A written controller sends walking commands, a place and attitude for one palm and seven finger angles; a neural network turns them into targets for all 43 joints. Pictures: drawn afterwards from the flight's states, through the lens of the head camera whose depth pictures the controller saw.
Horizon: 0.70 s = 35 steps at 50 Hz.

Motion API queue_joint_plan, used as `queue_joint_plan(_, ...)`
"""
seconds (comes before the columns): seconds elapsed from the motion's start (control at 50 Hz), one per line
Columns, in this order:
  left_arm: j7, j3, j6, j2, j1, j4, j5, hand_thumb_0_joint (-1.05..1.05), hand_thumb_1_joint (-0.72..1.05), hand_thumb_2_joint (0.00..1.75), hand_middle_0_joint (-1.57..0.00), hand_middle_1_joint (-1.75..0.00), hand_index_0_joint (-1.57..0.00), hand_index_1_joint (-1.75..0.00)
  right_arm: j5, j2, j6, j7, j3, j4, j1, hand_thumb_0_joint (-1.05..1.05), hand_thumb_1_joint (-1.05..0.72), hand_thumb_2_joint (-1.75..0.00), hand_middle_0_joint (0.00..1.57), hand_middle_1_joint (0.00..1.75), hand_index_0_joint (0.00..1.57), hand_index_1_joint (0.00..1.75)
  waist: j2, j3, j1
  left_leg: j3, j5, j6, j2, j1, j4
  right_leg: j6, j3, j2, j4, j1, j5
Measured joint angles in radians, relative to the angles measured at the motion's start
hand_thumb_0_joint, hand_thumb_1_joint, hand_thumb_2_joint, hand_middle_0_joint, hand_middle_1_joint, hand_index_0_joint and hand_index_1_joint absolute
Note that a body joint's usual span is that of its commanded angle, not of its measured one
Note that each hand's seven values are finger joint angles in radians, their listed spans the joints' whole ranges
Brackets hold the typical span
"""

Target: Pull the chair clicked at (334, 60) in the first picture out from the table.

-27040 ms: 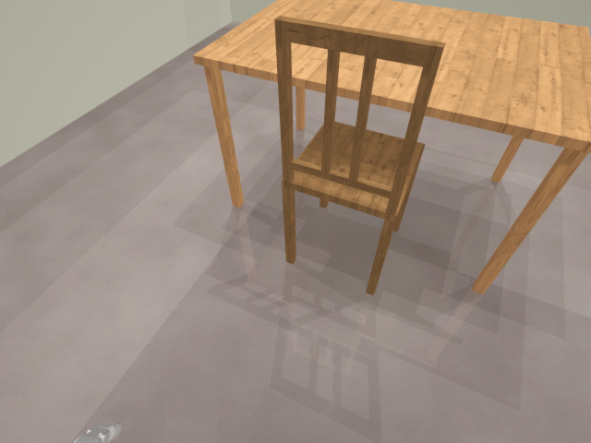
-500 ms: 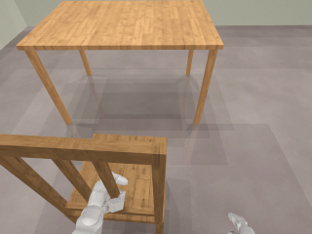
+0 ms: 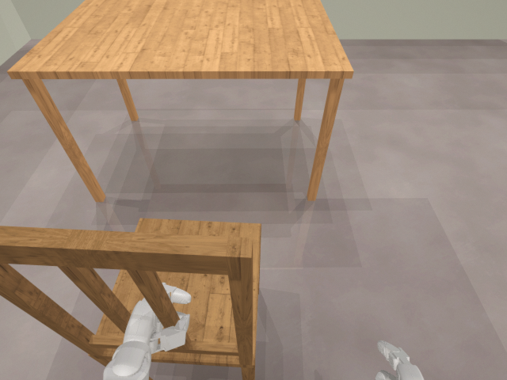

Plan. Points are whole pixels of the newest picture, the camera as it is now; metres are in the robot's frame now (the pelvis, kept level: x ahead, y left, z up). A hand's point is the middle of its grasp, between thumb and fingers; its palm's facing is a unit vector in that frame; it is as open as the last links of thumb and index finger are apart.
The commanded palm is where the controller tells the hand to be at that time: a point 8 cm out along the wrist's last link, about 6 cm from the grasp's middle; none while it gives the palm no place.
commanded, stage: open the thumb and straighten the fingers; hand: left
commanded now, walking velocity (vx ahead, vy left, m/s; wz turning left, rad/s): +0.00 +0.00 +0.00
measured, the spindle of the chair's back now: (115, 310) +0.24 +0.24 -0.04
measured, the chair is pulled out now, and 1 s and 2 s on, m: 0.67 0.67 0.67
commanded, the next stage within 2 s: draw the fingers out of the gap in 0.64 s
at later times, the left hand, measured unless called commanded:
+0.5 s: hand (172, 327) +0.23 +0.15 -0.07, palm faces +0.02 -0.99 -0.16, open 15.7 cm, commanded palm +0.21 +0.20 -0.05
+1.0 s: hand (168, 351) +0.19 +0.15 -0.07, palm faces +0.02 -0.99 -0.16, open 17.5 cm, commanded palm +0.16 +0.20 -0.05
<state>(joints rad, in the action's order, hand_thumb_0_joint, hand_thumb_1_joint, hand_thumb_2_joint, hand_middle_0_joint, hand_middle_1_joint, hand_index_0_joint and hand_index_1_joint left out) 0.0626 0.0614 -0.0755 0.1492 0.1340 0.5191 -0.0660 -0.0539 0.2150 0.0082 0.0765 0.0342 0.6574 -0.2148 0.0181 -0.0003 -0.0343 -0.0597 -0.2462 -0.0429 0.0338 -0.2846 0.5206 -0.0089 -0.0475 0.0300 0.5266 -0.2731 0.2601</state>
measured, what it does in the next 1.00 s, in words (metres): lowers itself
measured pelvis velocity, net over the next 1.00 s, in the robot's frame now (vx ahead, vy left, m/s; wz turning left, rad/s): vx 0.03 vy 0.01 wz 0.02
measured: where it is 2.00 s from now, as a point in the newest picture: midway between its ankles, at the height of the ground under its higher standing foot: outside the picture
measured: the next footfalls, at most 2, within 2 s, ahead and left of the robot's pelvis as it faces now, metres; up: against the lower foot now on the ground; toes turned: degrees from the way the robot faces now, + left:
none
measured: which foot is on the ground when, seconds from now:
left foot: down 0.00-1.00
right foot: down 0.00-1.00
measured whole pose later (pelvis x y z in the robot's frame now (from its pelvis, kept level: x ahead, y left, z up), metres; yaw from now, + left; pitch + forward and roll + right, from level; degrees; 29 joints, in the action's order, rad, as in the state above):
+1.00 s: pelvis +0.03 +0.01 -0.05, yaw +1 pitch +11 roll -1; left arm 0.07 0.10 0.20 0.17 0.61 -0.21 -0.03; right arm -0.03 0.21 0.10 0.11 0.00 0.49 -0.25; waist 0.05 -0.16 -0.03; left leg -0.08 -0.51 -0.03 0.01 -0.67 0.98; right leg -0.03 -0.06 0.05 0.94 -0.63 0.51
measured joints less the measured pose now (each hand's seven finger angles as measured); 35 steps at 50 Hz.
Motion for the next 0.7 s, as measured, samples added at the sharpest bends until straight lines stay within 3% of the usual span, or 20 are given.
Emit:
queue_joint_plan(0.1,-0.017,-0.013,0.033,0.025,0.073,-0.160,-0.009,0.05,0.41,0.68,-0.40,-1.36,-0.50,-1.45,-0.001,0.012,0.064,-0.012,-0.016,-0.042,-0.012,0.01,-0.91,-0.90,0.20,0.30,0.21,0.30,0.006,-0.028,-0.009,0.005,-0.065,0.000,-0.002,-0.114,0.129,-0.002,0.010,0.002,0.125,-0.115,0.061)
queue_joint_plan(0.26,-0.008,-0.015,0.148,0.026,0.146,-0.338,-0.008,0.01,-0.19,0.37,-0.42,-1.29,-0.45,-1.31,0.009,0.037,0.124,0.004,-0.028,-0.082,-0.013,0.01,-0.91,-0.90,0.20,0.30,0.20,0.30,0.025,-0.071,-0.004,0.007,-0.140,0.005,-0.013,-0.233,0.260,-0.011,0.015,0.013,0.253,-0.231,0.136)
queue_joint_plan(0.42,0.000,0.016,0.226,0.009,0.242,-0.486,0.009,-0.01,-0.46,0.23,-0.29,-0.87,-0.30,-0.87,0.021,0.028,0.148,0.015,-0.025,-0.116,-0.018,0.01,-0.91,-0.90,0.20,0.30,0.20,0.30,0.032,-0.109,0.006,-0.005,-0.198,0.009,-0.020,-0.290,0.339,-0.016,0.005,0.021,0.321,-0.278,0.193)
queue_joint_plan(0.58,-0.009,0.011,0.256,0.021,0.295,-0.559,0.018,-0.01,-0.52,0.20,-0.12,-0.34,-0.12,-0.34,0.028,0.011,0.133,0.022,-0.017,-0.137,-0.017,0.01,-0.91,-0.90,0.20,0.30,0.21,0.30,0.032,-0.128,0.010,-0.018,-0.236,0.009,-0.021,-0.334,0.397,-0.017,-0.007,0.022,0.367,-0.311,0.229)
queue_joint_plan(0.7,0.003,0.030,0.269,0.015,0.346,-0.630,0.030,-0.01,-0.53,0.20,-0.04,-0.12,-0.04,-0.12,0.029,0.007,0.126,0.023,-0.021,-0.147,-0.024,0.01,-0.91,-0.90,0.20,0.30,0.21,0.30,0.037,-0.138,0.005,-0.023,-0.249,0.010,-0.023,-0.354,0.419,-0.018,-0.011,0.023,0.383,-0.326,0.240)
